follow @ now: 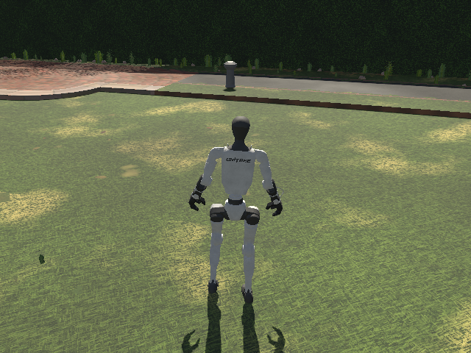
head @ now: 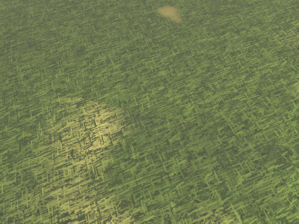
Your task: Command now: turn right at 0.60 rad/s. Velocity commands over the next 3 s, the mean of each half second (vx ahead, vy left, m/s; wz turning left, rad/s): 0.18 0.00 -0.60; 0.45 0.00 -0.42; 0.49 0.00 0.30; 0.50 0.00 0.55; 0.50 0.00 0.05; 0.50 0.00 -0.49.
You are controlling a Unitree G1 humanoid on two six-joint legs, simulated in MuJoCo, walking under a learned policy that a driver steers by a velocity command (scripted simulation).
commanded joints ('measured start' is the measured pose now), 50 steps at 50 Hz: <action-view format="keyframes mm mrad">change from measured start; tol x32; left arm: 1 -26 169 48 -65 -3 -12 14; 33 -207 53 9 -107 -24 -60 -81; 39 551 140 32 82 71 -127 -65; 50 121 54 -47 119 90 -178 -72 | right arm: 1 -38 -53 -10 -79 1 -17 1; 35 209 -194 -39 26 46 -78 29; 38 345 179 91 -14 -188 -124 142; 50 -19 32 111 -68 -64 -119 88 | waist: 1 6 -170 -130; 33 -87 71 77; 38 122 -205 -527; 40 227 -197 -67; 50 16 -67 -46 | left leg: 1 -40 -6 -33 -126 35 -10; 12 420 -35 -25 -695 101 85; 15 536 394 -612 -896 -340 327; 25 553 247 -72 -948 104 248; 33 564 289 114 -915 305 219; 36 523 257 220 -558 888 175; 38 -83 41 194 -52 -170 144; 40 -490 -14 -81 260 -81 155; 50 -170 109 2 -213 437 89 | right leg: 1 164 -219 254 -105 270 -174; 13 -228 -33 330 130 -464 -55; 19 -549 -56 45 692 -98 79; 26 -550 -111 -20 523 85 114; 35 -167 -41 -189 173 -28 -23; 38 977 -265 347 72 -22 -338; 39 945 -359 715 -98 -280 -340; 44 -1 -274 305 -212 -212 -187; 50 -10 -208 86 -274 155 -224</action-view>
